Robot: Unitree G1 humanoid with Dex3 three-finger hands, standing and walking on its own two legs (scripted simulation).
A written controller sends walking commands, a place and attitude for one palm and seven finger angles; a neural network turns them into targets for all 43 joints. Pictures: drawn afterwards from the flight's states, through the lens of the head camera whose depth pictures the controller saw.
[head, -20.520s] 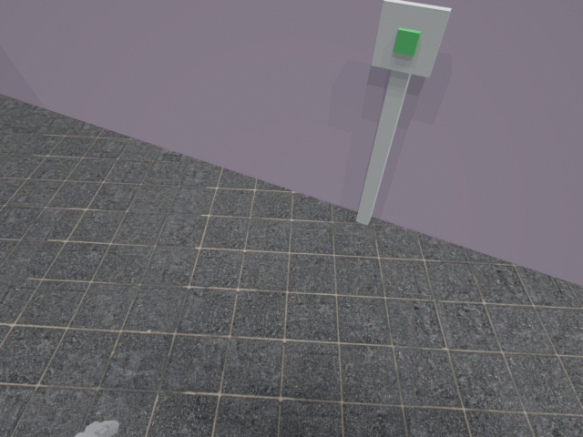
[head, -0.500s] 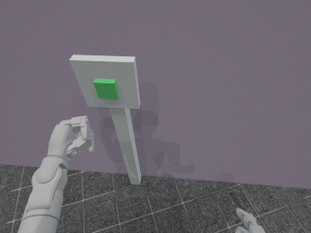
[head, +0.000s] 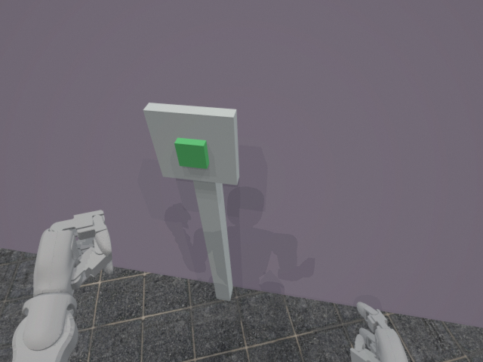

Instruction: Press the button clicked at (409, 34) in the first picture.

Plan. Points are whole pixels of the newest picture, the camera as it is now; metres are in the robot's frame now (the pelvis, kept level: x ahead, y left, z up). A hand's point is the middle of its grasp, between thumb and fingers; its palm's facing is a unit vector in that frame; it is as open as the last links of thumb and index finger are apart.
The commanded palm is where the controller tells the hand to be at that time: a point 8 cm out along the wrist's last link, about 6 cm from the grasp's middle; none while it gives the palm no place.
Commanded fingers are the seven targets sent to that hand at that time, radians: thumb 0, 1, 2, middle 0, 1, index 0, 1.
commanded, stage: draw the hand back to the body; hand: left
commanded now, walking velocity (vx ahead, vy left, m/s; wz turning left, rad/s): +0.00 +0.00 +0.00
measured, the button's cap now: (192, 152) +0.51 +0.17 +0.08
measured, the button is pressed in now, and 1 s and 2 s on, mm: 0 0 0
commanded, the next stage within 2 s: step back with the hand held close in 0.60 s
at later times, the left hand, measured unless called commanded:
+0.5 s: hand (59, 274) +0.17 +0.24 +0.16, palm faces +0.43 -0.82 -0.38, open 3.1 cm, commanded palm +0.12 +0.28 +0.18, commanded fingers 0.00 0.90 0.90 -1.30 -1.50 -1.30 -1.50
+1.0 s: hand (67, 284) +0.17 +0.24 +0.14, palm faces +0.30 -0.84 -0.46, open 3.1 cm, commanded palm +0.10 +0.29 +0.17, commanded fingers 0.00 0.90 0.90 -1.30 -1.50 -1.30 -1.50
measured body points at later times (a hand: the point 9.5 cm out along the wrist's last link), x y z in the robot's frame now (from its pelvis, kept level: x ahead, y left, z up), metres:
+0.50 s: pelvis +0.00 +0.00 +0.00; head -0.04 -0.02 +0.45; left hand +0.14 +0.28 +0.18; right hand +0.19 -0.21 -0.08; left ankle -0.04 +0.10 -0.74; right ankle +0.01 -0.12 -0.74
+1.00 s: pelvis -0.03 +0.01 +0.00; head -0.01 +0.00 +0.45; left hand +0.15 +0.28 +0.16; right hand +0.14 -0.24 -0.09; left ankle -0.04 +0.10 -0.74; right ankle +0.01 -0.12 -0.74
